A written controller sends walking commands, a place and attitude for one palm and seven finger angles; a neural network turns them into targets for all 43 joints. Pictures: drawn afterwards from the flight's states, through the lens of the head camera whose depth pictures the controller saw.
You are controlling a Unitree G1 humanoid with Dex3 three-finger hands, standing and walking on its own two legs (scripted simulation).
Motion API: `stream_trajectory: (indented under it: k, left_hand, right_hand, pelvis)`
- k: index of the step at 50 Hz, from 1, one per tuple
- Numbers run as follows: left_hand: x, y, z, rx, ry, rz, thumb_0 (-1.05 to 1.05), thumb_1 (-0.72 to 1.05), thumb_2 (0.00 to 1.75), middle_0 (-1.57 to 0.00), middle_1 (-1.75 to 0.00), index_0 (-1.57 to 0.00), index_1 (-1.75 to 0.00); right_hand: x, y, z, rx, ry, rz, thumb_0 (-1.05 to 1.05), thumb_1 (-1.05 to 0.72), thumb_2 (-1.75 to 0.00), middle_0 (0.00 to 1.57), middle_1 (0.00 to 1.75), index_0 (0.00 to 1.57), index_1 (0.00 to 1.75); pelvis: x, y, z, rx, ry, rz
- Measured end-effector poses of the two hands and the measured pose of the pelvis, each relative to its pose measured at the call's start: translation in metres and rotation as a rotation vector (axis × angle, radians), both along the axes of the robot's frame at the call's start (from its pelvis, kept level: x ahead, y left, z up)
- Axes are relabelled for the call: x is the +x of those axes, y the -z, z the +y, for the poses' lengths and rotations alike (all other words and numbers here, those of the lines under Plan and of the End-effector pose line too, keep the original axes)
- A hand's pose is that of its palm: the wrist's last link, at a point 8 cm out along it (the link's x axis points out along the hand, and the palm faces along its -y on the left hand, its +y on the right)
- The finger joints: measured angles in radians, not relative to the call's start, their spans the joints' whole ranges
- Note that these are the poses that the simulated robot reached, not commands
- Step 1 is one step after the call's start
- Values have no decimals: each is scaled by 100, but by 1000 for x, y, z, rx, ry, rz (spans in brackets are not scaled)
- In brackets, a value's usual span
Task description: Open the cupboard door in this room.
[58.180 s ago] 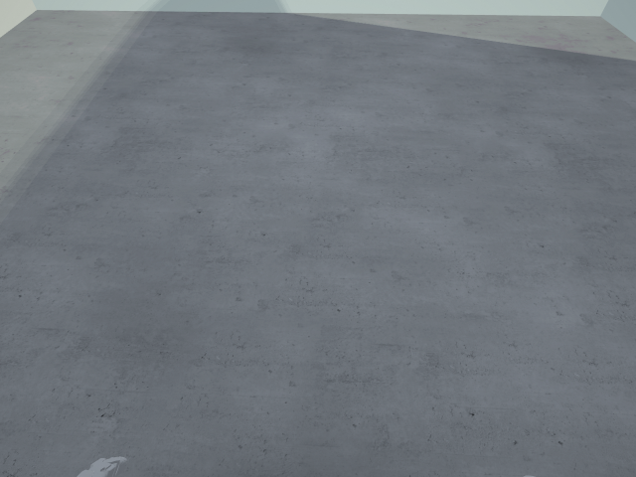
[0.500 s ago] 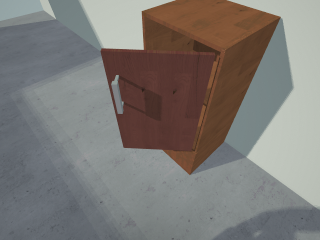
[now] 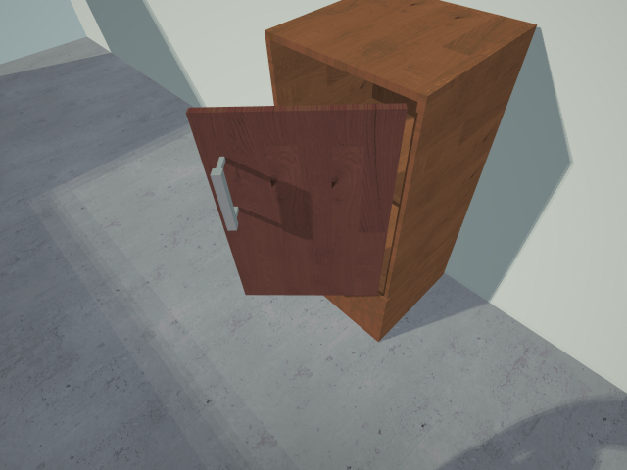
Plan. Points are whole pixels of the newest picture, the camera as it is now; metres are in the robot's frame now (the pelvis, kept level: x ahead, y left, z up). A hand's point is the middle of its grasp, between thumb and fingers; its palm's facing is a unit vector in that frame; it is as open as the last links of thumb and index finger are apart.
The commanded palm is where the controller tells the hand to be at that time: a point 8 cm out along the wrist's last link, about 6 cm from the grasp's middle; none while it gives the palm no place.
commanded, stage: look again from close up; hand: left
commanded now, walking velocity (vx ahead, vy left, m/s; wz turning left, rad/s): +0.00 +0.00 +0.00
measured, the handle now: (227, 194) +0.61 +0.22 -0.04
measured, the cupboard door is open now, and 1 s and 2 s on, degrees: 44 44 44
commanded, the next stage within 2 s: shuffle to correct the standing spot in 0.36 s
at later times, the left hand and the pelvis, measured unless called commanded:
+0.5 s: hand out of the picture +0.02 +0.14 -0.17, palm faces +0.03 -0.98 -0.22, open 7.3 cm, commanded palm none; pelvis +0.01 -0.03 +0.00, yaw +1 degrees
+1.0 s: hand out of the picture +0.12 +0.16 -0.18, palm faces +0.05 -0.97 -0.23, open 7.3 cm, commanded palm none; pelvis +0.09 -0.03 -0.02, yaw +2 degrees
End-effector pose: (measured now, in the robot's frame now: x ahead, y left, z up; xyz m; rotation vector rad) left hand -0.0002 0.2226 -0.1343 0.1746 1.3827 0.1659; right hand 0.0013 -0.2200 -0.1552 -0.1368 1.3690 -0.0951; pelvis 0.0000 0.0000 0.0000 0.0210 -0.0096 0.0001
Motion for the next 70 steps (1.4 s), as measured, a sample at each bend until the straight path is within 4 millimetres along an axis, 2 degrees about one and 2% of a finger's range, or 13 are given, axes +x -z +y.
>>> stream_trajectory:
  k: [11, 27, 33, 39, 41, 43, 47, 50, 53, 57, 60, 62, 70]
  left_hand:
    - [10, 1, -15, 4, -1, -5, 1, 93, 89, -20, -30, -20, -30]
    - [10, 4, -35, -10, -25, 4, 1, 93, 89, -20, -30, -20, -30]
    - [7, 12, -37, -39, -69, 7, 1, 92, 89, -20, -30, -20, -30]
    - [7, 22, -28, -71, -88, 64, 1, 91, 89, -20, -30, -20, -30]
    - [17, 21, -24, -68, -70, 80, 1, 91, 89, -20, -30, -20, -30]
    - [34, 18, -22, -63, -53, 68, 1, 91, 89, -20, -30, -20, -30]
    - [81, 11, -13, -22, -28, 4, 2, 94, 89, -20, -30, -20, -30]
    - [117, 13, -11, 13, -20, -87, 2, 94, 89, -20, -30, -20, -30]
    - [136, 11, -14, 30, -30, -138, 2, 94, 89, -20, -30, -20, -30]
    - [144, 9, -17, 27, -35, -133, 1, 94, 89, -20, -30, -20, -30]
    - [145, 11, -12, 18, -35, -117, 0, 95, 89, -20, -30, -20, -30]
    - [145, 17, -7, 5, -39, -107, 0, 94, 89, -20, -30, -20, -30]
    - [133, 13, -2, -9, -57, -83, 1, 93, 89, -20, -30, -20, -30]
  right_hand:
    - [-7, 0, -10, 10, 19, 43, 1, -91, -90, 19, 29, 20, 29]
    - [5, -1, -28, -1, 7, 48, 1, -91, -90, 19, 29, 20, 29]
    - [10, -1, -31, -20, -10, 74, 1, -91, -90, 19, 29, 20, 29]
    - [19, -8, -22, -52, 3, 70, 1, -91, -90, 19, 29, 20, 29]
    - [18, -8, -17, -51, 18, 72, 1, -91, -90, 19, 29, 20, 29]
    - [14, -9, -11, -40, 29, 92, 1, -91, -90, 19, 29, 20, 29]
    - [7, -6, -3, 1, 39, 165, 0, -91, -90, 19, 29, 20, 29]
    - [9, 4, -4, 27, 45, 214, 1, -91, -90, 20, 30, 20, 30]
    - [27, 11, -9, 24, 42, 228, 1, -91, -90, 20, 30, 20, 30]
    - [74, 7, -14, 5, 40, 140, 1, -91, -90, 20, 30, 20, 29]
    - [111, 3, -15, -16, 27, 40, 1, -91, -90, 20, 29, 20, 29]
    - [128, 3, -19, -47, 19, -11, 2, -93, -90, 20, 30, 20, 29]
    - [172, -11, -14, -59, -34, -113, 1, -93, -90, 19, 29, 20, 29]
  pelvis:
    - [6, 0, -18, -1, -2, 1]
    - [15, 0, -35, -6, -12, 6]
    - [25, 4, -31, -29, -25, 13]
    - [46, 8, -18, -15, -15, 20]
    - [53, 8, -15, -12, -10, 24]
    - [59, 6, -15, -12, -15, 25]
    - [76, 6, -19, -12, -19, 24]
    - [90, 15, -26, 7, -26, 19]
    - [98, 17, -28, -5, -48, 9]
    - [101, 10, -27, 0, -50, 12]
    - [103, 9, -23, 3, -40, 13]
    - [105, 13, -17, -9, -33, 7]
    - [109, 5, -10, -6, -18, 4]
